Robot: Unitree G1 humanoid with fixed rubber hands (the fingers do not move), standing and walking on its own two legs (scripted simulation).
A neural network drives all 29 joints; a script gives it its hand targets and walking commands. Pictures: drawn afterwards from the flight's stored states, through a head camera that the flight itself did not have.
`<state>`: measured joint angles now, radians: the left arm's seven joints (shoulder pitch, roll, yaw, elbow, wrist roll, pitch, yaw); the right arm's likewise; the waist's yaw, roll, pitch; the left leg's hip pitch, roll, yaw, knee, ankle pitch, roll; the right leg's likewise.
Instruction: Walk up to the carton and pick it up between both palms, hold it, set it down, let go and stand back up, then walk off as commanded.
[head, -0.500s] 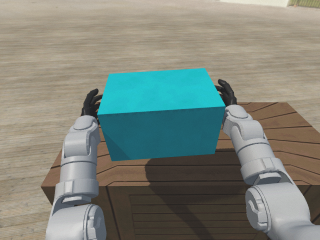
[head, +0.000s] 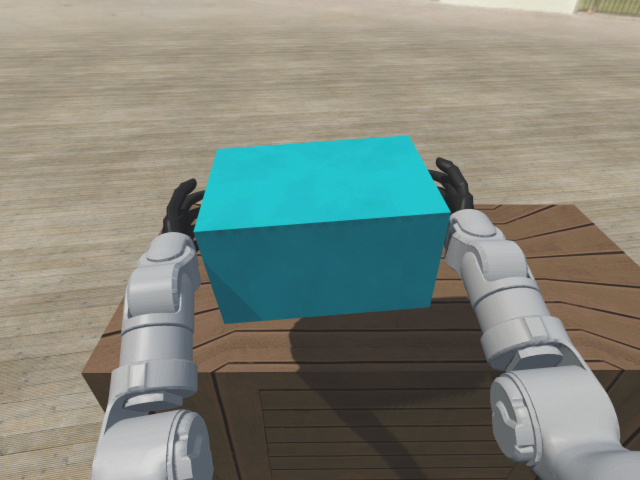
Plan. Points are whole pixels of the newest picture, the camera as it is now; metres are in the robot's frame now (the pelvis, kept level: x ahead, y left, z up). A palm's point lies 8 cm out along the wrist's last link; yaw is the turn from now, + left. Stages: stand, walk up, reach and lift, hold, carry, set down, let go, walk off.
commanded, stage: hold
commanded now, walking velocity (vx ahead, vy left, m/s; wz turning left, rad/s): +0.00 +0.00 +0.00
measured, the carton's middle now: (320, 225) +0.38 +0.01 +0.20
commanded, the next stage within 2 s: none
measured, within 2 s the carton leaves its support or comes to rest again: neither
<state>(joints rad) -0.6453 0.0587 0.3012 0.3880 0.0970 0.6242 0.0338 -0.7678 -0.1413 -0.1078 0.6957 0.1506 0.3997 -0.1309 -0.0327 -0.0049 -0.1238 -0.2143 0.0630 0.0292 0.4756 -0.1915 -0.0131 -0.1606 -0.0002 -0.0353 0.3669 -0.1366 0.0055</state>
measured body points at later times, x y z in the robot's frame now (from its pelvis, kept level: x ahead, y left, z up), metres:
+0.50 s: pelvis +0.00 +0.00 +0.00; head -0.08 +0.02 +0.44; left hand +0.37 +0.18 +0.19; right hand +0.39 -0.17 +0.21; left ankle +0.04 +0.12 -0.74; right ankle +0.04 -0.13 -0.74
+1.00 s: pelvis +0.00 +0.00 +0.00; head -0.07 +0.02 +0.44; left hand +0.38 +0.18 +0.19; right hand +0.39 -0.17 +0.21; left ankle +0.05 +0.12 -0.74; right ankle +0.04 -0.13 -0.74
